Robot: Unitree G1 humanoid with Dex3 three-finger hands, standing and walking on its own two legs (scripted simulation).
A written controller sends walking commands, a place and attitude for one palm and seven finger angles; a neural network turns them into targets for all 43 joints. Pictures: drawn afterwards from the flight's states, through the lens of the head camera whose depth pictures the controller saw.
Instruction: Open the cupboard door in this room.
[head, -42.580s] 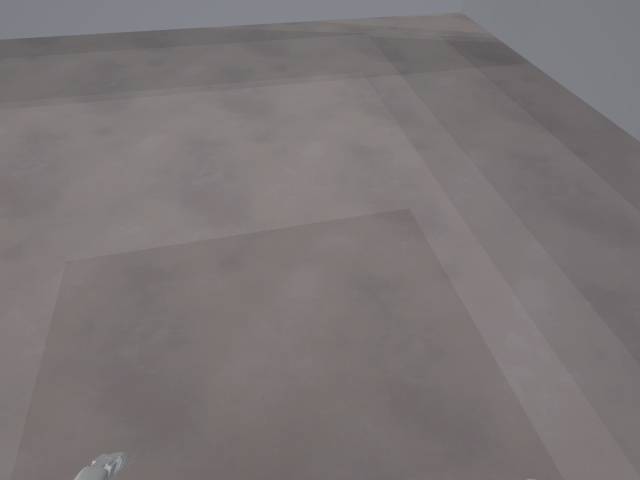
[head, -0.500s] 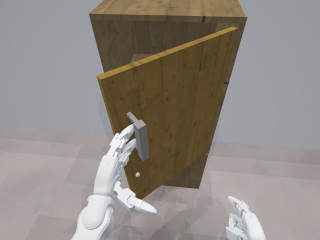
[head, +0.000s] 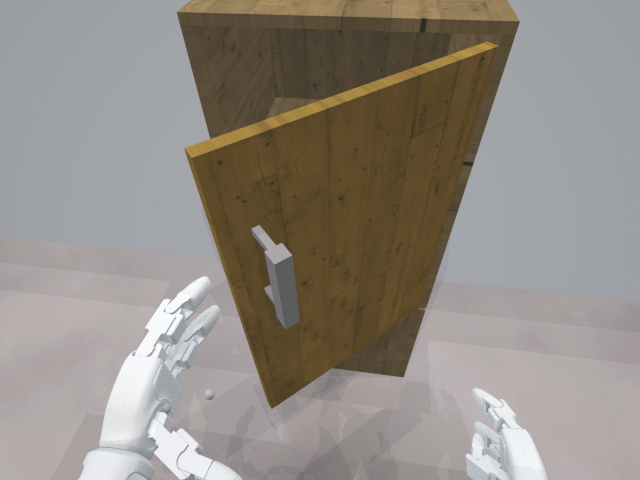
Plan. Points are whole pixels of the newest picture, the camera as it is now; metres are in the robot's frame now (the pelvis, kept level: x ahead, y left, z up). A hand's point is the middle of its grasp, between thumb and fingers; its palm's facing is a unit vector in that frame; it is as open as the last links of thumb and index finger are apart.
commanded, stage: slide the hand sideways off the handle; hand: left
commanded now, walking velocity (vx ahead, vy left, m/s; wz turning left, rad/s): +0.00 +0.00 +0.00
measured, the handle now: (274, 277) +0.32 +0.08 +0.12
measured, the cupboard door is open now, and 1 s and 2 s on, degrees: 43 43 43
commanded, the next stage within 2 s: draw the hand back to the body in 0.10 s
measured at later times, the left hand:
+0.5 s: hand (163, 404) +0.17 +0.16 +0.13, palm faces -0.05 -0.99 -0.09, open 16.3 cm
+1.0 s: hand (72, 371) +0.18 +0.24 +0.15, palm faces +0.28 -0.90 -0.33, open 13.9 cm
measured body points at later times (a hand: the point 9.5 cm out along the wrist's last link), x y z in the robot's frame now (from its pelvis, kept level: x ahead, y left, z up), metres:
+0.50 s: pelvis -0.02 +0.01 +0.00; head -0.03 +0.00 +0.45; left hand +0.17 +0.21 +0.13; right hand +0.17 -0.20 -0.06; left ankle +0.00 +0.14 -0.70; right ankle -0.03 -0.10 -0.70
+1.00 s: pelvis +0.00 +0.03 +0.03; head -0.01 +0.02 +0.48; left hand +0.16 +0.28 +0.17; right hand +0.18 -0.19 -0.04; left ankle +0.00 +0.14 -0.70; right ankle -0.03 -0.10 -0.70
